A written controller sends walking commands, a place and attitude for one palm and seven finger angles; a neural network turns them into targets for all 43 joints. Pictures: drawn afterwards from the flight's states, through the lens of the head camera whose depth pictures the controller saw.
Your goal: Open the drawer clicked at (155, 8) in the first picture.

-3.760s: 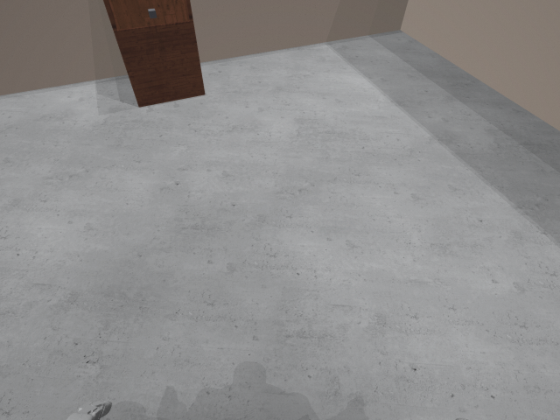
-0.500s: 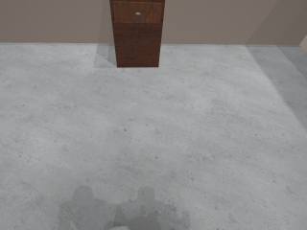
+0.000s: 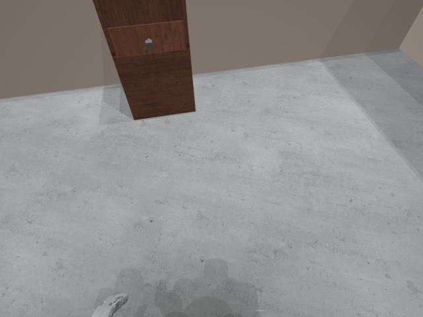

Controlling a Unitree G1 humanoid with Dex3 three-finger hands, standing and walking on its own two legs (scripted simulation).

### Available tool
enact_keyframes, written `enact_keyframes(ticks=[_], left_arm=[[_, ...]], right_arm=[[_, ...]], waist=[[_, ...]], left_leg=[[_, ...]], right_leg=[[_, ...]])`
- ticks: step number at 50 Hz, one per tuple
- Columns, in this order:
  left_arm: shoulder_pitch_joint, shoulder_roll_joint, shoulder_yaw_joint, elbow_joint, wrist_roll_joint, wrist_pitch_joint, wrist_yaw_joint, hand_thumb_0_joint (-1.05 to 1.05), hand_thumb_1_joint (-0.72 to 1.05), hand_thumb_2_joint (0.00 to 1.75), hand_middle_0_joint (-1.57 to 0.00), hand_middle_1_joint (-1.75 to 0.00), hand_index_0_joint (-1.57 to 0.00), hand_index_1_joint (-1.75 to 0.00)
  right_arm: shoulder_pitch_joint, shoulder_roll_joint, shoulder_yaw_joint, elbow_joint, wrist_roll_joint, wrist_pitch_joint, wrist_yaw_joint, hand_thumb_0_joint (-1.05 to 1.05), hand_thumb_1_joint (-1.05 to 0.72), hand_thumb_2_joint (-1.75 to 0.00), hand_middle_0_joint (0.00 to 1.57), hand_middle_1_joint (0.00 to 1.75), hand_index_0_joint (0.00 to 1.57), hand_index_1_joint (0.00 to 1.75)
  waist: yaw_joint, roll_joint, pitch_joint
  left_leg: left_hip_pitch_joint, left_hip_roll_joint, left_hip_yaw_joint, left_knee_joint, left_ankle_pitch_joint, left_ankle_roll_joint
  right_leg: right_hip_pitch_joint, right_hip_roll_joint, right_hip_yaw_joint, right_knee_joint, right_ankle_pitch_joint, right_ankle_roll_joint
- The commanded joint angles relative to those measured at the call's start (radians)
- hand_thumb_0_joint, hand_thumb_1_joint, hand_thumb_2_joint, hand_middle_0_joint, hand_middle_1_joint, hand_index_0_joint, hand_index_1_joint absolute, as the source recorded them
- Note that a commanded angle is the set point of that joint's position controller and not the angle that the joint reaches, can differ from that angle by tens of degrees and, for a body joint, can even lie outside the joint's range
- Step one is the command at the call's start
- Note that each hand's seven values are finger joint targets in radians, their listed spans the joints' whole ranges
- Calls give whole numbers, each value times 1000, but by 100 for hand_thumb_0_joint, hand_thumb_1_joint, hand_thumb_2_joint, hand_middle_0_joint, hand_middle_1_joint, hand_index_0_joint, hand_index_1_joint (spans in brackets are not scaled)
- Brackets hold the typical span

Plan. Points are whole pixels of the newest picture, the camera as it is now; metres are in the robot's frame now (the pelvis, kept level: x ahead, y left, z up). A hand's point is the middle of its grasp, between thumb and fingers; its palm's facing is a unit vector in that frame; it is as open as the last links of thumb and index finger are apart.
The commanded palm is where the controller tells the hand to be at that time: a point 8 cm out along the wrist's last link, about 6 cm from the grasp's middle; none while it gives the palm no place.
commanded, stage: walk to a spot facing it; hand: left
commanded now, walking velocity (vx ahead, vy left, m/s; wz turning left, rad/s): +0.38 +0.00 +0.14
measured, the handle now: (149, 42) +1.42 +0.35 -0.20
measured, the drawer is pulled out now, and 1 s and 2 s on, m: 0.00 0.00 0.00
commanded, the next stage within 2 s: take the last steps up to it in 1.30 s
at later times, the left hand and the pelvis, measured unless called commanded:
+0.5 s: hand out of the picture +0.12 +0.20 -0.18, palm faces +0.19 -0.98 -0.11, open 7.4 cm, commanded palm none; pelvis +0.22 +0.06 +0.00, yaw +4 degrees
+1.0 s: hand (147, 160) +0.57 +0.21 -0.15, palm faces -0.04 -0.98 -0.19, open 7.4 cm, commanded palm none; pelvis +0.45 +0.04 +0.00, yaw +0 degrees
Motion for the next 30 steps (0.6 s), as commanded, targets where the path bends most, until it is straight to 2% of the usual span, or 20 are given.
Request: enact_keyframes(ticks=[1,2,3,5,7,9,11,15,16,17,18,19,20,21,22,23,25,27,29,30], left_arm=[[215,144,24,39,-5,0,21,0,90,90,-20,-30,-20,-30],[189,111,14,40,-2,-4,23,0,90,90,-20,-30,-20,-30],[195,93,6,45,0,-10,22,0,90,90,-20,-30,-20,-30],[225,69,4,57,4,-16,25,0,90,90,-20,-30,-20,-30],[243,72,3,69,6,-24,27,0,90,90,-20,-30,-20,-30],[259,89,3,72,4,-27,26,0,90,90,-20,-30,-20,-30],[295,96,-2,89,2,-28,27,0,90,90,-20,-30,-20,-30],[344,119,0,113,3,-23,32,0,90,90,-20,-30,-20,-30],[351,127,1,117,5,-20,33,0,90,90,-20,-30,-20,-30],[355,134,3,122,7,-17,34,0,90,90,-20,-30,-20,-30],[344,143,7,120,6,-16,34,0,90,90,-20,-30,-20,-30],[337,147,8,120,3,-14,34,0,90,90,-20,-30,-20,-30],[330,138,7,115,-3,-12,32,0,90,90,-20,-30,-20,-30],[372,87,4,95,-13,-9,23,0,90,90,-20,-30,-20,-30],[334,73,-9,57,-15,-8,17,0,90,90,-20,-30,-20,-30],[280,107,2,58,-11,-2,23,0,90,90,-20,-30,-20,-30],[218,71,7,66,-5,8,11,0,90,90,-20,-30,-20,-30],[256,42,5,93,6,25,4,0,90,90,-20,-30,-20,-30],[293,16,8,95,11,46,7,0,90,90,-20,-30,-20,-30],[286,13,11,92,14,54,8,0,90,90,-20,-30,-20,-30]], right_arm=[[-119,-75,-25,-126,-6,-30,-6,0,-90,-90,20,30,20,30],[-85,-53,-24,-110,-8,-18,-5,0,-90,-90,20,30,20,30],[-60,-39,-21,-100,-12,-8,-2,0,-90,-90,20,30,20,30],[-51,-35,-23,-100,-16,6,2,0,-90,-90,20,30,20,30],[-95,-36,-27,-122,-15,8,10,0,-90,-90,20,30,20,30],[-161,-44,-25,-152,-14,7,19,0,-90,-90,20,30,20,30],[-249,-48,-20,-180,-12,1,27,0,-90,-90,20,30,20,30],[-361,-58,-12,-224,-9,-11,36,0,-90,-90,20,30,20,30],[-369,-66,-13,-230,-8,-13,37,0,-90,-90,20,30,20,30],[-359,-77,-15,-230,-8,-16,35,0,-90,-90,20,30,20,30],[-317,-89,-18,-222,-10,-21,30,0,-90,-90,20,30,20,30],[-228,-108,-25,-194,-15,-25,22,0,-90,-90,20,30,20,30],[-78,-158,-39,-151,-20,-31,14,0,-90,-90,20,30,20,30],[52,-282,-67,-123,-31,-38,1,0,-90,-90,20,30,20,30],[114,-350,-78,-110,-14,-30,-9,0,-90,-90,20,30,20,30],[42,-296,-69,-111,-7,-27,-17,0,-90,-90,20,30,20,30],[-113,-206,-43,-158,-5,-40,-21,0,-90,-90,20,30,20,30],[-147,-153,-26,-153,-6,-57,-24,0,-90,-90,20,30,20,30],[-139,-130,-20,-146,-3,-63,-26,0,-90,-90,20,30,20,30],[-125,-110,-26,-146,-4,-64,-27,0,-90,-90,20,30,20,30]], waist=[[93,-90,-29],[60,-79,-13],[43,-105,-2],[29,-132,-2],[28,-135,2],[35,-130,8],[59,-130,20],[90,-120,41],[89,-122,42],[82,-113,36],[54,-108,20],[12,-76,-29],[-54,-6,-123],[-86,238,-258],[-93,349,-281],[-76,216,-233],[-13,70,-68],[37,31,-37],[63,74,-44],[63,71,-34]], left_leg=[[-407,78,-84,281,169,13],[-371,81,-79,251,205,7],[-359,75,-64,219,233,-4],[-365,78,-42,159,266,-22],[-397,84,-34,86,298,-31],[-422,85,-15,-15,326,-40],[-425,78,8,-137,344,-39],[-374,52,40,-302,332,-14],[-356,43,48,-329,308,-5],[-314,34,54,-355,276,7],[-240,11,73,-389,259,17],[-87,-23,92,-440,284,28],[141,-15,59,-497,324,49],[372,224,-274,-578,330,125],[445,374,-513,-694,393,197],[367,363,-453,-730,341,190],[131,306,-305,-769,343,146],[27,239,-177,-798,410,97],[7,211,-110,-828,399,98],[8,202,-94,-844,393,102]], right_leg=[[220,-315,378,-435,-40,-79],[164,-282,295,-450,0,-61],[137,-248,221,-456,60,-44],[120,-224,159,-469,98,-46],[150,-220,141,-479,143,-60],[193,-211,106,-476,187,-64],[234,-206,95,-466,232,-66],[311,-233,95,-439,298,-62],[335,-239,94,-423,326,-61],[343,-251,98,-388,368,-63],[341,-247,73,-320,456,-57],[303,-218,36,-189,536,-38],[214,-168,-14,23,501,-4],[0,-33,-61,333,134,52],[-179,39,29,578,-327,63],[-214,-9,116,659,-299,47],[-229,-82,148,657,-137,53],[-148,-95,148,599,-57,67],[-140,-88,142,556,-13,79],[-161,-88,139,541,17,85]])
